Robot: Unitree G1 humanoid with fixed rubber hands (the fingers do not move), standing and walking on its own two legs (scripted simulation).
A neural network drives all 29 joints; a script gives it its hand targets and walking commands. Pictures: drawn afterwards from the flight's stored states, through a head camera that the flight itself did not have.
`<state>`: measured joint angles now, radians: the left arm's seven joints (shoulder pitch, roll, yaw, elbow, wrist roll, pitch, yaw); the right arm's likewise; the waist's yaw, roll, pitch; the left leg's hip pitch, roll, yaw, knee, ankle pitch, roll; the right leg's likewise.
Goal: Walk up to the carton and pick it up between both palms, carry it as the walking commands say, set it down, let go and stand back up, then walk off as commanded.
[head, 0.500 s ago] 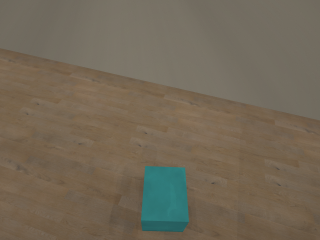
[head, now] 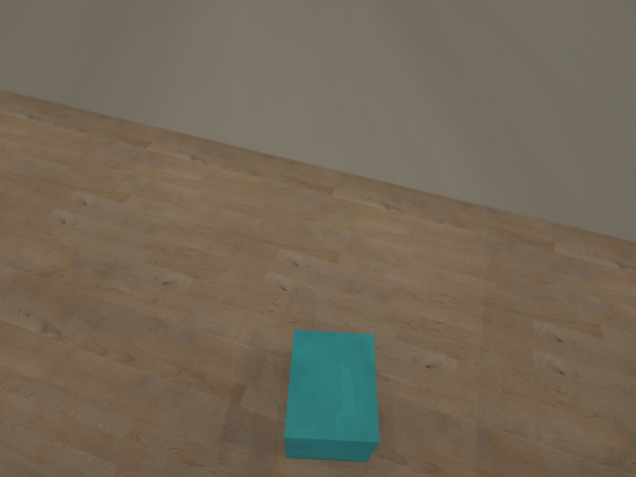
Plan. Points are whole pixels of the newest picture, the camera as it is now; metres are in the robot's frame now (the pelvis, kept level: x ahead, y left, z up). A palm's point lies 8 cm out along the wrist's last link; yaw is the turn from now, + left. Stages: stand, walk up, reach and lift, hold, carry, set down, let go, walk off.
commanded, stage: walk up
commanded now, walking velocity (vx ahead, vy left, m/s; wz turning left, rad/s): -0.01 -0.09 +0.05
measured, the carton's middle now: (330, 395) +0.44 -0.04 -0.66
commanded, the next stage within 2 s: stand in 0.34 s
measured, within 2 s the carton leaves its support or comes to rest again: neither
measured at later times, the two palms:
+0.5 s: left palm out of the picture -0.04 +0.23 -0.14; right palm out of the picture +0.01 -0.21 -0.14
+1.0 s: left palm out of the picture -0.03 +0.24 -0.14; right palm out of the picture +0.00 -0.18 -0.14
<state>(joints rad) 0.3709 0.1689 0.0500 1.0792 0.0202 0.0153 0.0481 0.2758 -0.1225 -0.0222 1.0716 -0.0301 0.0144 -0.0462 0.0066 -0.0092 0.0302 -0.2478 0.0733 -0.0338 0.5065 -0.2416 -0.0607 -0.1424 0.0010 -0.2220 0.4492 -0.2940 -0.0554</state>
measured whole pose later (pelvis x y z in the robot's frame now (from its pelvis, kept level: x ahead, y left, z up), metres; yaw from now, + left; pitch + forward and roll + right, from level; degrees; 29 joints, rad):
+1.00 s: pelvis +0.01 +0.03 +0.01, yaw +0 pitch -2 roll +0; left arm 0.36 0.14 0.03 1.12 0.02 0.00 0.04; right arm 0.29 -0.11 -0.01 1.13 -0.01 -0.01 -0.04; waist 0.00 -0.01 0.04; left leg -0.19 0.03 0.01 0.42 -0.21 -0.02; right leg -0.09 -0.05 -0.21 0.39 -0.27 -0.01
